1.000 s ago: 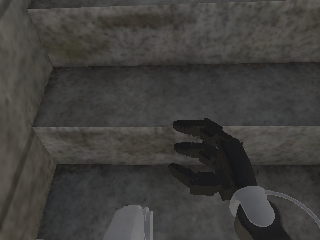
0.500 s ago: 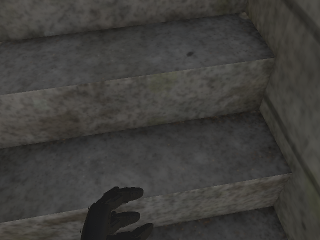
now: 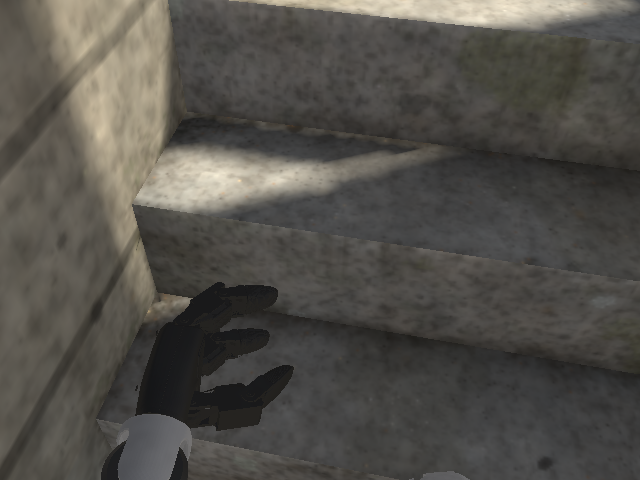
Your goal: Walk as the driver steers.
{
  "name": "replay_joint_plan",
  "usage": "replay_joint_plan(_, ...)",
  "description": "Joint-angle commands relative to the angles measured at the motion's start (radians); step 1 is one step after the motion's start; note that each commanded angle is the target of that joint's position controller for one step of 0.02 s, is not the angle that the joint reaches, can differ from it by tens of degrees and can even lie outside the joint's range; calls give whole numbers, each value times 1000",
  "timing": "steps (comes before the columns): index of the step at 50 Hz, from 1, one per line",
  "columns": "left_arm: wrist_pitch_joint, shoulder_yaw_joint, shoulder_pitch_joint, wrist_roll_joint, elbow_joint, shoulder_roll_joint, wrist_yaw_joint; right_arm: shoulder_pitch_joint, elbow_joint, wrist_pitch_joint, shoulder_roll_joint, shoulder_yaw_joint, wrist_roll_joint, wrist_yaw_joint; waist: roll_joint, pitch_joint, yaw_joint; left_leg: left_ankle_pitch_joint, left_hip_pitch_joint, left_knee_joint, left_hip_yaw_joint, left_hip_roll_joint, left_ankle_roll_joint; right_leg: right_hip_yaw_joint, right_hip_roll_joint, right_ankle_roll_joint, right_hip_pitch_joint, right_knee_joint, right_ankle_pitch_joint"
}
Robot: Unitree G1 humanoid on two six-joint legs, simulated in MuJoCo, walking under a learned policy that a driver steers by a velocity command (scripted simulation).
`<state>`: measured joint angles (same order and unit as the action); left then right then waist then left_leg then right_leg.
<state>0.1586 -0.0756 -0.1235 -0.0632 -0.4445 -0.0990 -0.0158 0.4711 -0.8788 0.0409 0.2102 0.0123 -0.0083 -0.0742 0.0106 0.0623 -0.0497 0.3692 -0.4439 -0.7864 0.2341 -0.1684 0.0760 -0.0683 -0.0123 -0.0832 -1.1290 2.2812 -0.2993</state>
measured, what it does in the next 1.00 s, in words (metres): climbs, turning right: right foot 0.20 m higher, then left foot 0.21 m higher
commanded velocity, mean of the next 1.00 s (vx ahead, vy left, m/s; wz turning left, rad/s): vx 0.67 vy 0.02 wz -0.40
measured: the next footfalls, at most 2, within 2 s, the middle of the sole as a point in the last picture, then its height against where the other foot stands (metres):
right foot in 0.20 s outside the picture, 0.20 m higher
left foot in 0.70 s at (274, 382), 0.21 m higher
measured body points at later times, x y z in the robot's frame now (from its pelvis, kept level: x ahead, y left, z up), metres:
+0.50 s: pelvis +0.22 -0.05 +0.23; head +0.21 -0.08 +0.68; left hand +0.10 +0.18 +0.11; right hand +0.49 -0.22 +0.22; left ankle +0.31 +0.07 -0.12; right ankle +0.18 -0.12 -0.51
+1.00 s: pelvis +0.52 -0.12 +0.43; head +0.51 -0.14 +0.88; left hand +0.87 -0.17 +0.49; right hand +0.27 -0.26 +0.28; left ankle +0.48 +0.08 -0.30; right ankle +0.56 -0.30 +0.02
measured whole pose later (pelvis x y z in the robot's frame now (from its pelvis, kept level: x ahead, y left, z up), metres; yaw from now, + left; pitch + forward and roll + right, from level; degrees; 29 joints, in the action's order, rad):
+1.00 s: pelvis +0.52 -0.12 +0.43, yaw -26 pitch +4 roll -1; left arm 0.07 -0.08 -0.18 0.00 -0.41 -0.07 -0.02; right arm 0.60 -1.11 0.05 0.27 0.05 -0.01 0.00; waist 0.10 0.07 -0.10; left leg 0.43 -0.11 -0.47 -0.05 0.12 -0.01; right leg -0.04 -0.13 -0.06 -1.44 2.07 -0.36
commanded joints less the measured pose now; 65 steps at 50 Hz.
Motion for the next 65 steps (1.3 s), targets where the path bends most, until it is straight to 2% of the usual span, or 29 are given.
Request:
replay_joint_plan(1, -34, -26, 17, 16, 77, 39, -32, -132, 30, 58, 69, 6, 7, 12, -1, -105, 99, 26, 37, 396, 378, 282, 188, 13, -34, 36, -341, 149, 1)
replay_joint_plan(5, -73, -67, -164, 11, 208, 69, -49, -144, 47, -40, 152, 10, 16, 144, 47, 43, 126, -719, -307, 659, 83, 293, 77, 244, -1, 45, 396, -627, 62)
replay_joint_plan(8, -104, 47, 199, 8, 19, -121, -46, -78, 34, -17, 374, 94, 16, 136, 311, 333, 189, -2187, 325, 405, -58, 412, 173, 290, 132, 24, 579, -850, -457)
replay_joint_plan(9, -97, 86, 338, 15, -42, -216, -16, -209, 59, 2, 344, 93, -2, 121, 290, 352, 243, -2382, 508, 199, -133, 422, 189, 154, 120, -7, 600, -1084, -399)
replay_joint_plan(10, -100, 108, 475, 26, -144, -266, 6, -269, 110, 27, 261, 80, 27, 122, 112, 374, 250, -2179, 406, -38, -140, 426, 194, -66, 107, -66, 771, -1305, -282)
replay_joint_plan(11, -134, 138, 533, 12, -230, -337, 11, -324, 179, 37, 152, 62, 58, 93, -391, 291, 221, -1117, -89, -471, -177, 233, 131, -586, -32, -231, 996, -1681, -104)
replay_joint_plan(12, -159, 143, 440, -7, -224, -286, -11, -342, 188, 47, 82, 48, 65, 68, -485, 253, 190, -330, -424, -1088, -99, 61, 51, -1097, -188, -371, 983, -1975, -473)
replay_joint_plan(15, -149, 117, 527, 60, -375, -136, 7, -396, 269, 91, -88, -28, 62, 37, -40, -138, 108, -185, -746, -1426, -132, 112, 54, -734, -82, -194, 715, -1875, -480)
replay_joint_plan(20, -110, 104, 472, 71, -422, -121, 60, -415, 318, 77, -95, -76, 41, 99, 47, -180, 27, -242, -788, -1287, -253, 218, -52, -427, -6, -119, 575, -1918, -205)
replay_joint_plan(24, -107, 88, 611, 24, -489, -133, 54, -472, 383, 96, -171, -113, 9, 102, -87, -166, 72, -178, -1125, -1741, -242, 235, -82, -571, -71, -202, 756, -1963, -226)
replay_joint_plan(29, -127, 105, 846, 95, -492, -131, 10, -918, 548, 108, -192, -146, 27, 111, -140, -128, 238, -162, -920, -1074, -426, 249, -154, -560, -117, -257, 749, -2214, -88)
replay_joint_plan(31, -143, 109, 822, 82, -523, -108, -35, -899, 601, 89, -241, -147, 23, 111, -300, -2, 131, 53, -446, -726, -387, 261, -94, -405, -134, -215, 715, -2254, 301)
replay_joint_plan(34, -86, 209, 530, 60, -428, -441, -18, -282, 480, 94, 185, 55, 14, 121, -384, 450, -215, 440, 294, -426, -213, 167, 10, -334, -127, -165, 915, -1629, 2060)
replay_joint_plan(35, -48, 214, 366, 51, -361, -393, 4, -71, 389, 89, 279, 103, 5, 107, -267, 499, -282, 388, 476, -273, -46, 233, 58, -304, -111, -180, 803, -1417, 1937)
replay_joint_plan(36, -2, 148, 271, 60, -294, -165, 41, 115, 239, 82, 334, 116, 13, 94, 334, 460, -248, 652, 750, 97, 527, 429, 217, -238, 61, -151, 288, -994, 878)
replay_joint_plan(37, -4, 124, 246, 79, -282, -46, 47, 55, 210, 54, 265, 105, 27, 126, 493, 375, -228, 829, 664, 487, 1022, 589, 308, -227, 167, -102, 1, -395, 256)
replay_joint_plan(38, -13, 96, 197, 75, -216, 20, 51, -33, 150, 35, 140, 81, -8, 131, 364, 110, -175, 795, 482, 469, 848, 580, 303, -120, 114, -89, -170, -114, 134)
replay_joint_plan(41, -87, 38, 274, 62, -166, 84, 28, -129, -36, 21, -117, 8, 17, 80, 80, -77, 33, 322, 150, 336, 275, 506, 109, -103, -9, -86, -151, -28, -33)
replay_joint_plan(44, -116, 3, 268, 85, -85, 70, -6, -218, -63, 25, -38, 8, -21, 66, 43, -230, 150, 239, -86, 477, 56, 455, 110, -177, -57, -18, -178, -111, -89)
replay_joint_plan(48, -93, -27, -12, 64, 80, 59, -19, -164, -99, 53, 86, 18, 5, 64, -24, -353, 122, 44, -72, 651, -71, 411, 107, 50, -139, 59, -377, -115, -153)
replay_joint_plan(51, -55, -60, -240, 90, 178, 49, 16, 104, -148, 85, 199, 33, -45, 77, -124, 45, 45, -473, -379, 825, -132, 422, 153, 279, -133, 35, 785, -840, -22)
replay_joint_plan(53, -92, 53, 199, 93, 91, -129, -29, 103, -190, 107, 374, 65, 6, 37, 172, 330, 272, -1851, 139, 463, -138, 465, 144, 240, 4, 19, 975, -904, -382)
replay_joint_plan(54, -118, 107, 392, 67, 42, -245, -35, 0, -160, 110, 476, 100, -7, 44, 244, 377, 416, -1873, 248, 215, -104, 449, 95, 75, -15, 21, 1037, -1125, -420)
replay_joint_plan(55, -137, 156, 508, 18, -45, -394, -47, -90, -62, 122, 353, 107, -14, 52, -41, 371, 365, -1556, -21, -165, -50, 315, 53, -523, -215, -66, 1198, -1523, -429)
replay_joint_plan(56, -136, 176, 628, 9, -161, -442, -35, -162, -34, 125, 134, 88, -36, 74, -382, 428, 329, -504, -294, -679, -13, 139, 15, -1025, -454, -211, 1270, -1903, -725)
replay_joint_plan(57, -116, 159, 625, 46, -231, -373, -33, -368, 51, 121, 3, 75, -19, 83, -259, 287, 318, -332, -505, -1280, 45, 93, 8, -1073, -490, -185, 1157, -2008, -819)
replay_joint_plan(58, -92, 137, 508, 79, -296, -287, -13, -521, 201, 109, -137, 39, -27, 89, -214, 44, 231, -259, -779, -1534, -32, 127, 19, -885, -525, -144, 1032, -2000, -756)
replay_joint_plan(61, -91, 76, 381, 30, -497, 31, 43, -325, 252, 42, -245, -40, -15, 79, -95, -103, -1, -326, -898, -1746, -58, 188, 137, -252, -402, 47, 830, -1806, -216)
replay_joint_plan(65, -135, 69, 250, -1, -520, -53, 30, -250, 334, -50, -216, -47, -59, 107, -108, -208, -139, -116, -1049, -1929, -130, 141, 82, 209, -369, 70, 765, -1913, 172)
